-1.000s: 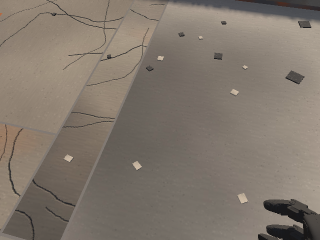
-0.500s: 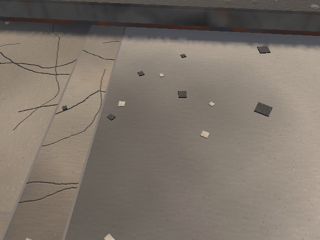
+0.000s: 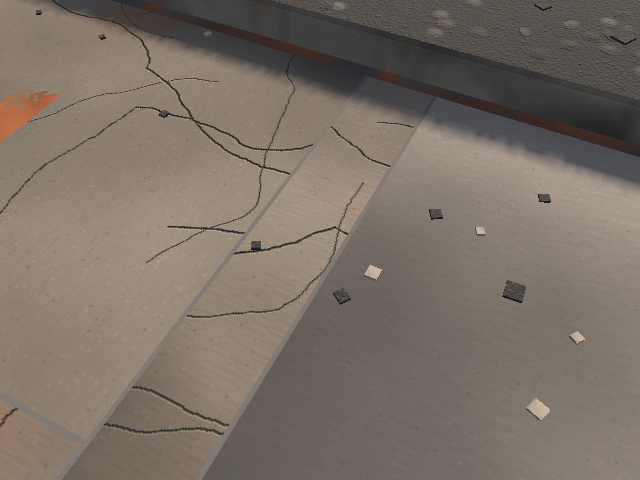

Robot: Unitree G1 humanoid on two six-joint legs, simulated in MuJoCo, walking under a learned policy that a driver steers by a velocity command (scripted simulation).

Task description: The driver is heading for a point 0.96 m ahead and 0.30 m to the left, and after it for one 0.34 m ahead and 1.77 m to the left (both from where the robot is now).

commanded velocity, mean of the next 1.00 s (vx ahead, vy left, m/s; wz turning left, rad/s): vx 0.50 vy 0.00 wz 0.57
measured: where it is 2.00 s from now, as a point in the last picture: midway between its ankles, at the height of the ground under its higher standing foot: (167, 264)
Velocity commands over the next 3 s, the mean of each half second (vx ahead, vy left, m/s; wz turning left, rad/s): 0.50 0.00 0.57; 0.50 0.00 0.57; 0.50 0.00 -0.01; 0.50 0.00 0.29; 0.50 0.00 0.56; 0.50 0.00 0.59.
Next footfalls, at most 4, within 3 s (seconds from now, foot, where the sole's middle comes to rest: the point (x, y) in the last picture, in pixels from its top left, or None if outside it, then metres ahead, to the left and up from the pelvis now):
0.14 left None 0.25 0.12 -0.78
0.62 right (353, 439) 0.57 -0.01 -0.78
1.14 left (184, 389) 0.66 0.37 -0.78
1.66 right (225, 250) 1.06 0.35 -0.78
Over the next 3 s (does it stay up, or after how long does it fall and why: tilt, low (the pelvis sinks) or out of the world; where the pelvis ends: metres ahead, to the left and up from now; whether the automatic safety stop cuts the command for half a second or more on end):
stays up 1.31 0.91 0.01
